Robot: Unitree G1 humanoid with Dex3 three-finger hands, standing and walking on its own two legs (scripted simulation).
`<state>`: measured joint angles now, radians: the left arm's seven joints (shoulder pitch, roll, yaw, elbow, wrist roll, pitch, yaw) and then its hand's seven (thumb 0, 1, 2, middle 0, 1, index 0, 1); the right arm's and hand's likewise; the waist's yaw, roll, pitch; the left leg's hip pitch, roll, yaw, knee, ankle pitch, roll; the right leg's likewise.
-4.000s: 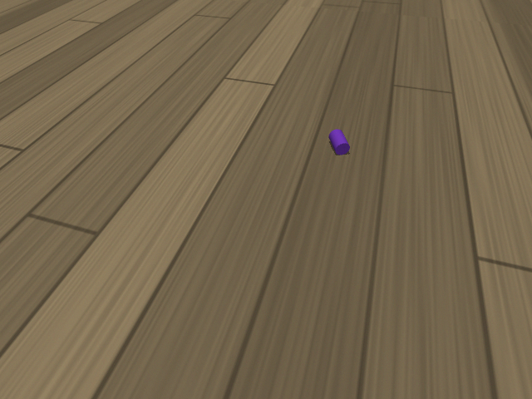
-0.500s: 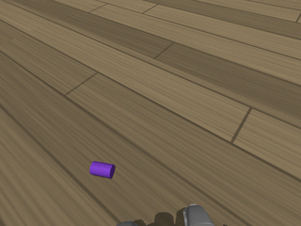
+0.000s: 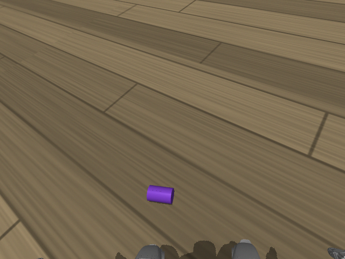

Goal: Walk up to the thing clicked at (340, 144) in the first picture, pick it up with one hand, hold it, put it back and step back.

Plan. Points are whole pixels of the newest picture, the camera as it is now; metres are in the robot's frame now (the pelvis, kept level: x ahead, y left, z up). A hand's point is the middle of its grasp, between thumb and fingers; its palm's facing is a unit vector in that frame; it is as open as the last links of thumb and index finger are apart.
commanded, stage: walk up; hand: left
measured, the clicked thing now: (160, 194) +0.52 +0.21 -0.67
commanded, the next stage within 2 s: none
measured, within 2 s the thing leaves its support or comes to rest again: neither
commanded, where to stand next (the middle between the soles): +0.13 +0.06 m, yaw -6 degrees
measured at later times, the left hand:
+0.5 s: hand (54, 251) +0.15 +0.37 -0.13, palm faces -0.14 -0.93 -0.33, open 7.3 cm
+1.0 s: hand (67, 231) +0.20 +0.33 -0.10, palm faces -0.11 -0.93 -0.36, open 7.3 cm
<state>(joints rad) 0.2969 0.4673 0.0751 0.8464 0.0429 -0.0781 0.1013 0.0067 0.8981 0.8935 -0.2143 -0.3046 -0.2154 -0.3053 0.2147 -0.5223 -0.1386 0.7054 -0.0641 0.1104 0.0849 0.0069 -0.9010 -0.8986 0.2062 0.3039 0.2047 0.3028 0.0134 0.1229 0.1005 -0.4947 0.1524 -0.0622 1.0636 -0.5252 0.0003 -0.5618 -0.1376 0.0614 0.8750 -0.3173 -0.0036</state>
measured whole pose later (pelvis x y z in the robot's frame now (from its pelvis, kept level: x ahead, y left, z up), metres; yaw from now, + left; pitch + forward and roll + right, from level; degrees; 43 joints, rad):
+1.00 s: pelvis +0.04 +0.09 +0.05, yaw -8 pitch -2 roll +1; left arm 0.04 0.37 0.06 1.05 0.01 0.03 -0.02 0.01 0.91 0.89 -0.20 -0.30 -0.21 -0.30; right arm 0.15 -0.37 -0.01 1.06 -0.02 -0.05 -0.02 0.01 -0.90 -0.90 0.21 0.30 0.21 0.30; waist 0.00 -0.01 0.08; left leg -0.25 0.06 0.02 0.59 -0.30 -0.05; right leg -0.28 0.00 0.01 0.64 -0.32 -0.02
